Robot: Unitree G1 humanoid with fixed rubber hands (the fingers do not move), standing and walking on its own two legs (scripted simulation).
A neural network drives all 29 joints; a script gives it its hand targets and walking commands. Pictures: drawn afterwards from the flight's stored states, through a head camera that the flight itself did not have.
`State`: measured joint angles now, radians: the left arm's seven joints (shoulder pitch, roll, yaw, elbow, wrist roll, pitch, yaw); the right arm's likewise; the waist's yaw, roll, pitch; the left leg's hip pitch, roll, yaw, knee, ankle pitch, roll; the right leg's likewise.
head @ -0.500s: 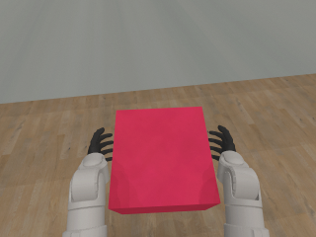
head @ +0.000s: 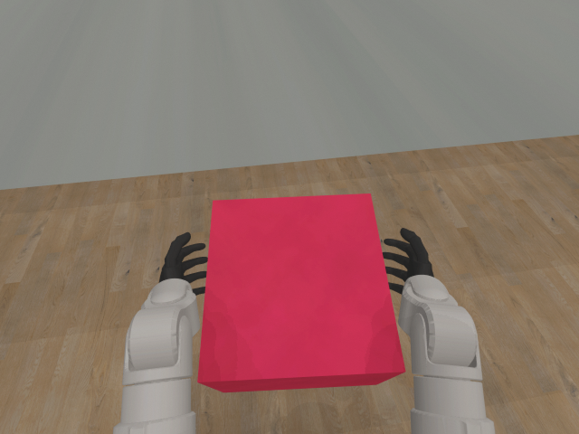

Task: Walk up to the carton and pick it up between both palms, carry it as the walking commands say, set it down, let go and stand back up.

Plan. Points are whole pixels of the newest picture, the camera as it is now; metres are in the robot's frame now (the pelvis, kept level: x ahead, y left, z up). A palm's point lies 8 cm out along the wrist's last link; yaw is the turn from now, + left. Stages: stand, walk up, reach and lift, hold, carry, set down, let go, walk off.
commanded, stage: carry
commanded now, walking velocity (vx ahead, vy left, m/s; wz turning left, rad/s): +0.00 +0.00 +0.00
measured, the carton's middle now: (296, 294) +0.31 +0.00 -0.01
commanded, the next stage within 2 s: none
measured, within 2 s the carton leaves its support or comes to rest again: neither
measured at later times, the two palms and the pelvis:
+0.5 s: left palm (175, 288) +0.27 +0.16 +0.08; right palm (418, 283) +0.28 -0.16 +0.08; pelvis +0.00 +0.00 +0.00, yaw +0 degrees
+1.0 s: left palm (131, 304) +0.24 +0.20 +0.09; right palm (391, 293) +0.25 -0.12 +0.10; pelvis +0.00 +0.04 -0.01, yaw +2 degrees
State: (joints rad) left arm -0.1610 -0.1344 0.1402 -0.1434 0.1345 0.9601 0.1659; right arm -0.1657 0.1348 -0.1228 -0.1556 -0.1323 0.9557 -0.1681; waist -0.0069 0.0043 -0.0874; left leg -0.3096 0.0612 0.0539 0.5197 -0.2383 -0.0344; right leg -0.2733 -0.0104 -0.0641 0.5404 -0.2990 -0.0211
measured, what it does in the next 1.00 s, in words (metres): stands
